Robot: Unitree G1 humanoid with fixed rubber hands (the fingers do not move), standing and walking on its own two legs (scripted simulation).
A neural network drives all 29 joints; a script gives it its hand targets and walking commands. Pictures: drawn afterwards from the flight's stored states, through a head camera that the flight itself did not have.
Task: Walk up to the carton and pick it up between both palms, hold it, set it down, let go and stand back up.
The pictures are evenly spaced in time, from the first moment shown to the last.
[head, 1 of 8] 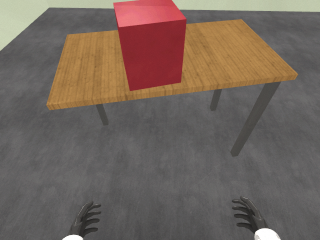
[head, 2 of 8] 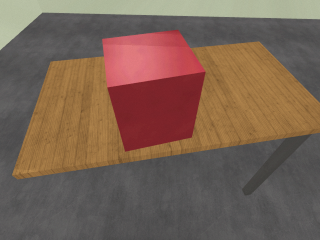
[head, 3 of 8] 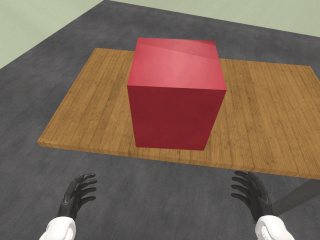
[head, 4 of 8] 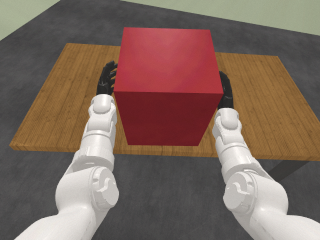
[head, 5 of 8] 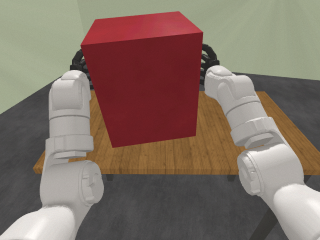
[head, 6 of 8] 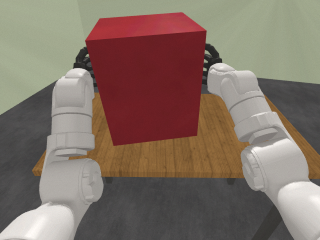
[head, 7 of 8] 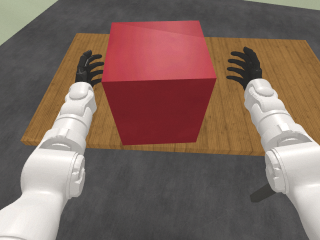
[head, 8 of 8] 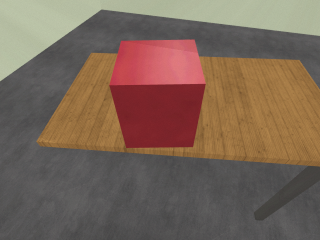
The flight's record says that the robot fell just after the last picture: no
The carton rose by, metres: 0.22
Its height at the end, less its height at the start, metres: +0.00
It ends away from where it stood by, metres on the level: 0.02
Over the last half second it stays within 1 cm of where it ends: yes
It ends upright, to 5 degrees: yes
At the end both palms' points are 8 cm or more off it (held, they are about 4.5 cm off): yes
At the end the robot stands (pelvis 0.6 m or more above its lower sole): yes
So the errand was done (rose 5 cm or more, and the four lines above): yes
